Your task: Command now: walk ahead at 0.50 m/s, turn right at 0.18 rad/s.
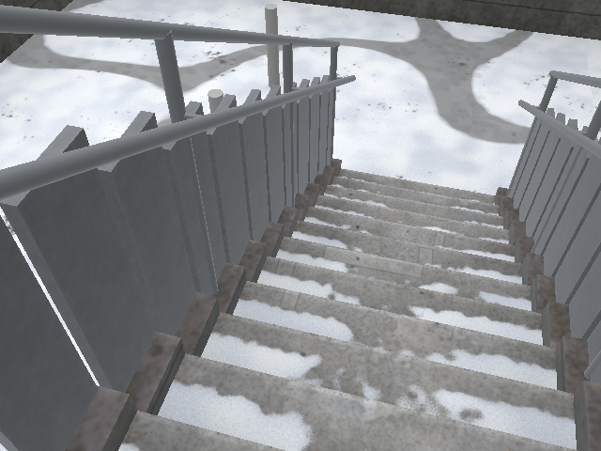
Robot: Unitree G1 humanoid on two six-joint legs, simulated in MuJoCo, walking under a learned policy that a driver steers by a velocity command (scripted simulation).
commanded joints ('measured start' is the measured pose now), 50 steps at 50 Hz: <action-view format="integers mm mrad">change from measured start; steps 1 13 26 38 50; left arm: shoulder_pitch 41 784 374 306 -109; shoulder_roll -3 229 33 -71 -17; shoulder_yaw -16 43 -109 -133 -136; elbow -19 207 87 -45 -106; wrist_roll -23 87 63 52 63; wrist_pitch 1 -94 -155 -68 -74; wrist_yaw -44 -33 -7 -57 -87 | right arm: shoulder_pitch -110 11 -278 -16 207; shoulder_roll -63 -16 -6 124 49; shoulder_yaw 0 95 126 116 137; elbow -82 -117 -291 -134 26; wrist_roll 1 -41 -78 -111 -106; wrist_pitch -30 -7 40 -10 -30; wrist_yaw -15 124 42 52 26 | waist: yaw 55 270 73 94 -30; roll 128 -77 -38 -28 61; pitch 36 -202 45 127 71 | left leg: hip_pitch -369 -897 -100 -169 -363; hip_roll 153 -55 79 312 170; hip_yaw -55 -116 -47 -260 -107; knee -152 1464 -99 -341 -143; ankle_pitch -25 -330 898 419 330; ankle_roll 82 -56 -45 207 181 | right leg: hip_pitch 337 1282 -155 -477 -28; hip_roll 41 -285 9 -162 -75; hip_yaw -75 268 217 100 -98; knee -165 -239 -97 697 -89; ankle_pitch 363 719 -619 -216 424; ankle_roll -10 -375 -186 -40 13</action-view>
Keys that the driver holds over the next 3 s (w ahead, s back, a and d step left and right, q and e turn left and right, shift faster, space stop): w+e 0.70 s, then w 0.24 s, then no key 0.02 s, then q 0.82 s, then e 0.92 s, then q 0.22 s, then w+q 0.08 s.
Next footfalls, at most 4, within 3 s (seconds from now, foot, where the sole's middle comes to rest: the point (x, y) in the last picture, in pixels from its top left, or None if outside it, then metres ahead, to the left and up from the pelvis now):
0.20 right None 0.19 -0.14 -0.91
0.62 left None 0.49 0.00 -1.08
1.20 right None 0.67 -0.33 -1.24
1.70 left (329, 426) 0.78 -0.07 -1.24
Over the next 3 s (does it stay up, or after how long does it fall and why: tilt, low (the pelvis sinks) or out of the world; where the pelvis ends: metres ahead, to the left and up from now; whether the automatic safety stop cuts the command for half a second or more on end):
stays up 0.73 -0.15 -0.47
